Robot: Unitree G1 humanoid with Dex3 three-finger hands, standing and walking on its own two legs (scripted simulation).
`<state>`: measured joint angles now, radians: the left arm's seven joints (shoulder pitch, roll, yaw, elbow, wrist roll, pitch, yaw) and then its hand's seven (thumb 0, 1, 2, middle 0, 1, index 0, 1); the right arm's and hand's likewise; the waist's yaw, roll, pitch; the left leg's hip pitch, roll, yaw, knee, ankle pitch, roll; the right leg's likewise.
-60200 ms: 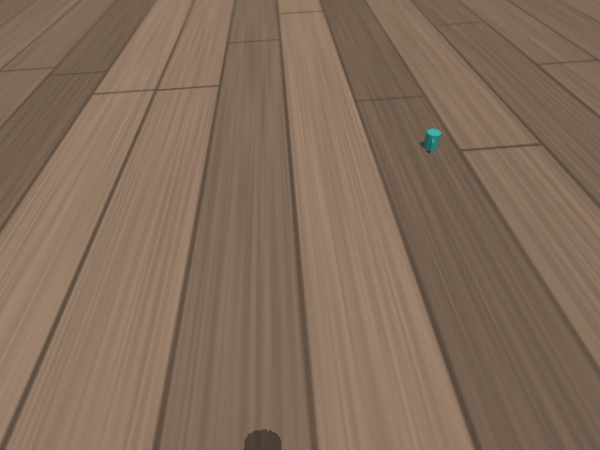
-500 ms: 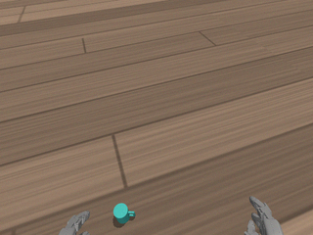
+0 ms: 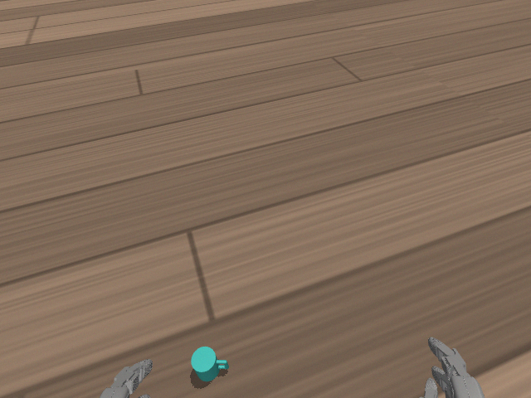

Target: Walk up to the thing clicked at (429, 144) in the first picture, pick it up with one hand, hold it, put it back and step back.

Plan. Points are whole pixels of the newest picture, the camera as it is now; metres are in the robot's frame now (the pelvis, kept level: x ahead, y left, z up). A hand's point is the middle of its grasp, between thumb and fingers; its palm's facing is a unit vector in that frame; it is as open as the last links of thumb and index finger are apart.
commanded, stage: home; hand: left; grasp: from above
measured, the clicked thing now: (211, 364) +0.44 +0.22 -0.67
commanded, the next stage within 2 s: stand in 1.02 s
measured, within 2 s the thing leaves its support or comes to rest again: neither
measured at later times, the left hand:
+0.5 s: hand out of the picture +0.16 +0.18 -0.05, palm faces +0.04 -0.98 -0.21, open 7.4 cm
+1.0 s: hand out of the picture +0.17 +0.18 -0.05, palm faces +0.04 -0.98 -0.21, open 7.4 cm
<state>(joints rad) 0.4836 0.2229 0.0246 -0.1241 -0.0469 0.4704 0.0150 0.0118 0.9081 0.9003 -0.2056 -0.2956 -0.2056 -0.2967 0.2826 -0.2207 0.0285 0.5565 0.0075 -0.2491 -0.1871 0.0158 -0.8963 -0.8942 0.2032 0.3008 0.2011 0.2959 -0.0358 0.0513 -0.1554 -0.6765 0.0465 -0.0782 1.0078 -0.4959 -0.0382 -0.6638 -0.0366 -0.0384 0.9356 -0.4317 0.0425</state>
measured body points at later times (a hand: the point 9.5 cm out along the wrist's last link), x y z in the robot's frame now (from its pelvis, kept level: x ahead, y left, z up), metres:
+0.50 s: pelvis +0.00 +0.00 +0.00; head +0.01 +0.00 +0.45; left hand +0.15 +0.23 -0.03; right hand +0.16 -0.25 -0.07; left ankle +0.01 +0.14 -0.68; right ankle +0.02 -0.15 -0.68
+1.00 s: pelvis +0.01 +0.00 +0.00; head +0.03 +0.00 +0.45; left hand +0.17 +0.23 -0.03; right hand +0.17 -0.25 -0.07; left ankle +0.01 +0.14 -0.68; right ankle +0.02 -0.15 -0.68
